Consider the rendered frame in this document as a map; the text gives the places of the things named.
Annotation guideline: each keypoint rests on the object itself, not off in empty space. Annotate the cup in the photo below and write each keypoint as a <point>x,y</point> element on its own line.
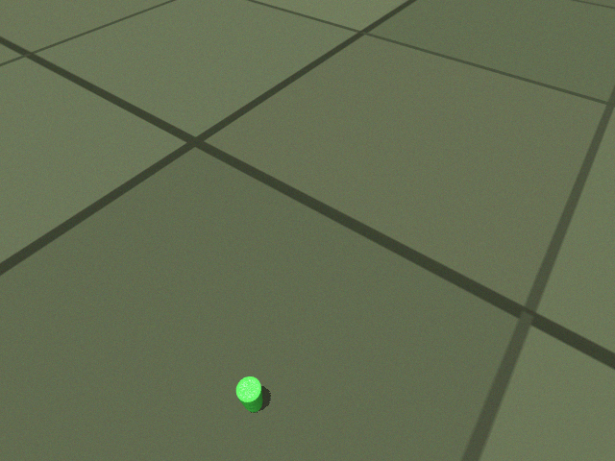
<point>249,392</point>

